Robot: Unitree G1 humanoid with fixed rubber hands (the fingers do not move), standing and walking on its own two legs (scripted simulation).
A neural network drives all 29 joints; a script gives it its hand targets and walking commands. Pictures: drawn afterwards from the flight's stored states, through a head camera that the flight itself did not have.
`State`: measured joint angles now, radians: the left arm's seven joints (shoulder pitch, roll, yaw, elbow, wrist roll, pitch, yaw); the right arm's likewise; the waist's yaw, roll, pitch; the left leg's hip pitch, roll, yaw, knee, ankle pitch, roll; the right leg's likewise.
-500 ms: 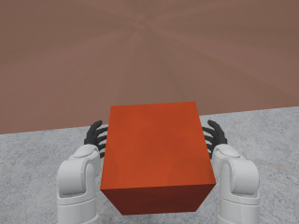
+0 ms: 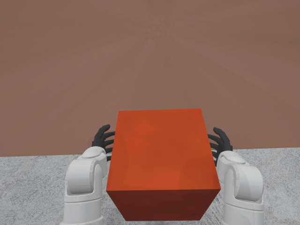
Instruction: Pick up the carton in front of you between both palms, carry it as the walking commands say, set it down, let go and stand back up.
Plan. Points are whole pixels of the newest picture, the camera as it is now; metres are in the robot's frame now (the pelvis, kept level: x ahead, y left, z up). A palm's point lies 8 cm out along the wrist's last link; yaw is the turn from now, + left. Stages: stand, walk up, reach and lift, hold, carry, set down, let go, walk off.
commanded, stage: carry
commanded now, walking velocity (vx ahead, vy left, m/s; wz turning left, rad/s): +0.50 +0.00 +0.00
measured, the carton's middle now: (161, 168) +0.27 +0.00 +0.00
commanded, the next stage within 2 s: none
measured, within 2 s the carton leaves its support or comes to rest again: neither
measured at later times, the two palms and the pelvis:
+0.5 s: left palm (118, 48) +0.66 +0.17 +0.12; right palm (203, 54) +0.63 -0.13 +0.12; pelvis +0.36 +0.04 +0.00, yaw -4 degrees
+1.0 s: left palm (140, 0) +1.06 +0.13 +0.14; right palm (201, 1) +1.07 -0.17 +0.14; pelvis +0.67 -0.02 +0.01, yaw -2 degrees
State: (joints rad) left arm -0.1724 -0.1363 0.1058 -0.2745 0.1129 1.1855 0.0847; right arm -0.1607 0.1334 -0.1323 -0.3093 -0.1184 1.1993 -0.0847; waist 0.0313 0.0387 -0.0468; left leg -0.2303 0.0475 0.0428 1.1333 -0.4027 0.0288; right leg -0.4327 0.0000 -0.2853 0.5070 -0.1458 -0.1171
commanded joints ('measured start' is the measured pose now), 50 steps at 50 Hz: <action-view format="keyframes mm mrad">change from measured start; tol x16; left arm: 1 -455 -1002 -751 -118 -439 -30 -271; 18 -484 -722 -683 -263 -416 80 -231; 44 -1300 -808 -420 363 -483 123 -180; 50 -1563 -966 -451 130 -577 91 -186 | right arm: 1 -465 979 758 -104 390 -51 255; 21 -564 691 670 -181 419 96 210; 50 -1532 930 440 222 471 80 118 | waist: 1 -19 -90 -313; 16 -14 -183 -164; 19 -69 -11 -349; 20 -62 269 -435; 25 -62 15 -368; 41 -5 85 -343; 44 63 -406 -572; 50 54 -168 -528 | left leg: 1 -311 68 -24 -31 118 5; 14 -373 12 166 -574 369 -8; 18 80 -78 239 -706 302 36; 21 535 372 -593 -872 239 242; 24 401 304 -301 -816 473 167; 34 280 174 23 -873 493 139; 41 291 124 130 -508 813 67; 42 153 73 142 -294 670 27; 44 -409 -139 37 178 -110 -8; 50 -568 -4 -41 168 3 27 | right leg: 1 430 -320 402 -320 15 -23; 14 574 -220 137 -283 407 1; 17 563 -197 81 -71 626 34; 18 475 -162 45 113 578 59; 21 -177 49 214 793 -350 109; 22 -237 -18 267 849 -341 78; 39 -127 -30 107 95 64 64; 42 377 -2 107 -34 59 37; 44 796 -360 809 -104 180 -157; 50 704 -282 512 -48 314 -91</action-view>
